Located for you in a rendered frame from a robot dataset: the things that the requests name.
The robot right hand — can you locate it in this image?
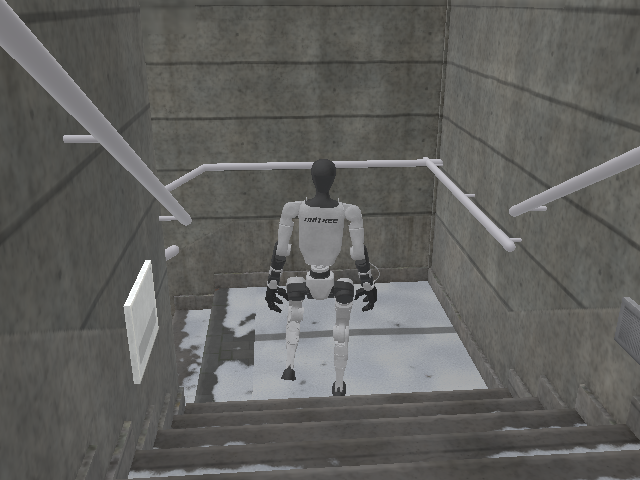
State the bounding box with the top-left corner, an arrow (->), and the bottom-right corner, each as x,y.
354,283 -> 377,312

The right robot foot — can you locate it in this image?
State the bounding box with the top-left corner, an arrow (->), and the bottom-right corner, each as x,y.
332,381 -> 346,396

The robot foot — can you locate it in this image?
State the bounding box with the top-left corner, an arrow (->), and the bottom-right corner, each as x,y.
281,366 -> 296,381
332,381 -> 346,396

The robot right upper arm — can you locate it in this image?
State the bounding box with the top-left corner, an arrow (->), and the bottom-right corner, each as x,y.
343,203 -> 365,260

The left robot forearm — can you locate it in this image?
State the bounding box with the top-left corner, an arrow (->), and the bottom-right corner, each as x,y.
267,241 -> 286,289

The right robot forearm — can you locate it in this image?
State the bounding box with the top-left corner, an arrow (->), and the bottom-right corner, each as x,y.
355,245 -> 375,291

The left robot foot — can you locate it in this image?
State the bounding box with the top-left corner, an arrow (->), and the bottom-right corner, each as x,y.
281,366 -> 296,381

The robot left hand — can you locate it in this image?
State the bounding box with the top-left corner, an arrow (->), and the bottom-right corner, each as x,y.
265,286 -> 289,313

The robot left upper arm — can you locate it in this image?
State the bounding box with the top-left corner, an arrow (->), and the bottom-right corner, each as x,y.
276,201 -> 302,257

